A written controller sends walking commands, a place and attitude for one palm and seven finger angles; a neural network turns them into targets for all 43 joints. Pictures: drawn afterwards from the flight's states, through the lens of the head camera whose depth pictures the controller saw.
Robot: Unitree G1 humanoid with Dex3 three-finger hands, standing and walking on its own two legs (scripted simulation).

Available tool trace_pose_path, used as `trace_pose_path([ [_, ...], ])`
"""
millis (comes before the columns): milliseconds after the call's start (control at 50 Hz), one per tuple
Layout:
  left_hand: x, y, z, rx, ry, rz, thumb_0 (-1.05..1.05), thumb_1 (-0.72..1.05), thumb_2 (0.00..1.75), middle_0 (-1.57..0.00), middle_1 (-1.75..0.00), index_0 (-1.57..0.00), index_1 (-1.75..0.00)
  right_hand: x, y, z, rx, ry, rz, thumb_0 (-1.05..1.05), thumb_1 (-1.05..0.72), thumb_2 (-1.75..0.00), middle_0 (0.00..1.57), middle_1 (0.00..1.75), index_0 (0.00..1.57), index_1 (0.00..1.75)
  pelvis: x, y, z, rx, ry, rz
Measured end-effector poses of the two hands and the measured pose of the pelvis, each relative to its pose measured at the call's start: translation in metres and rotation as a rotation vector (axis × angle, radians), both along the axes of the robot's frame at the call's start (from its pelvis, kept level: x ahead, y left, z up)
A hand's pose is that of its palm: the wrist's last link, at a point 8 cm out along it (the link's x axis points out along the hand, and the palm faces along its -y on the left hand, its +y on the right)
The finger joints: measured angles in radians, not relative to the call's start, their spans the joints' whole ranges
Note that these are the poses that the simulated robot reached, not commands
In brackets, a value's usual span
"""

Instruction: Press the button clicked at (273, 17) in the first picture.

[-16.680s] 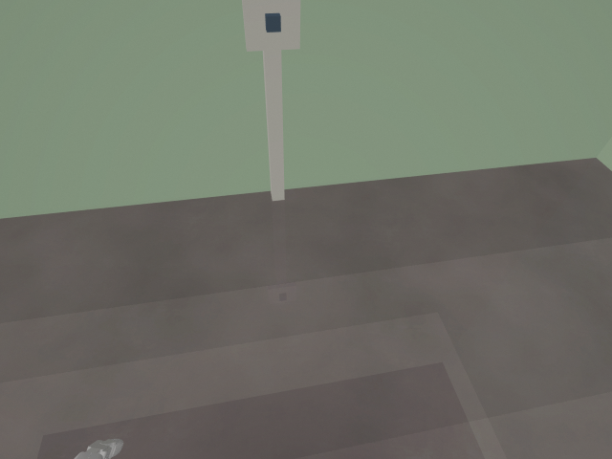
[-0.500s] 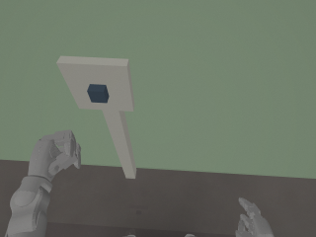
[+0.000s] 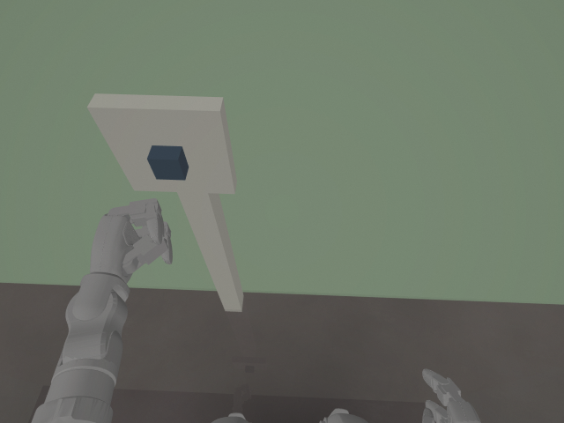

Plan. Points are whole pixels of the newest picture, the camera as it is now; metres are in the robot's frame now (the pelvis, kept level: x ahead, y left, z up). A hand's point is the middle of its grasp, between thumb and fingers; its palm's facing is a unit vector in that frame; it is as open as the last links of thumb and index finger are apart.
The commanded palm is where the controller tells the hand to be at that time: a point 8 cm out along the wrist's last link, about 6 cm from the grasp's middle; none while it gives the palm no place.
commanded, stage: aim a knuckle at the button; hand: left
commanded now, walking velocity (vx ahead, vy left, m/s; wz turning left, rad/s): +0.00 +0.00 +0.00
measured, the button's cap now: (169, 161) +0.47 +0.19 +0.08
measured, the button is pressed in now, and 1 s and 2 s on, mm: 0 0 0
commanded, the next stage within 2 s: press the button with the knuckle in 1.60 s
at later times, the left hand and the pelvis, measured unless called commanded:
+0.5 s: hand (180, 226) +0.38 +0.17 +0.04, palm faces -0.01 -1.00 -0.02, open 3.1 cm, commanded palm +0.35 +0.22 +0.05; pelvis -0.01 +0.00 +0.00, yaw -1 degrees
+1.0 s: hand (180, 223) +0.37 +0.16 +0.06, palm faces +0.02 -1.00 -0.05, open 3.1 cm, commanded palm +0.35 +0.21 +0.05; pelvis -0.01 +0.00 +0.00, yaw -1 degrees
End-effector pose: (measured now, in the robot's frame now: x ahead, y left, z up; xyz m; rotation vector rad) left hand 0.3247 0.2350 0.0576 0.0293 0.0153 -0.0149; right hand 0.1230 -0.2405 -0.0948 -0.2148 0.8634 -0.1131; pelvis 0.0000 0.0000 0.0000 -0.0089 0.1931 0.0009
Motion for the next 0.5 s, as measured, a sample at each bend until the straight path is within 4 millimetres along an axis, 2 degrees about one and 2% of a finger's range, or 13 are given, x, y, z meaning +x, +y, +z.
trace_pose_path([
  [120, 0.014, -0.007, -0.009, -0.004, 0.018, 0.002, 0.02, 0.9, 0.9, -1.3, -1.5, -1.3, -1.5, -0.014, -0.004, -0.005, -0.01, 0.052, -0.016, 0.01, -0.9, -0.9, 0.2, 0.3, 0.2, 0.3, -0.003, 0.0, -0.002, 0.002, 0.01, -0.003],
  [320, 0.04, -0.005, -0.004, 0.005, -0.015, 0.015, 0.02, 0.9, 0.9, -1.3, -1.5, -1.3, -1.5, -0.042, -0.012, -0.013, -0.025, 0.138, -0.058, 0.01, -0.9, -0.9, 0.2, 0.3, 0.2, 0.3, -0.008, 0.0, -0.006, -0.002, 0.03, -0.006],
  [500, 0.034, -0.015, -0.013, -0.008, 0.014, 0.005, 0.02, 0.9, 0.9, -1.29, -1.5, -1.3, -1.5, -0.056, -0.011, -0.013, -0.007, 0.169, -0.087, 0.01, -0.9, -0.9, 0.2, 0.3, 0.2, 0.3, -0.007, 0.002, -0.004, 0.004, 0.032, -0.023],
])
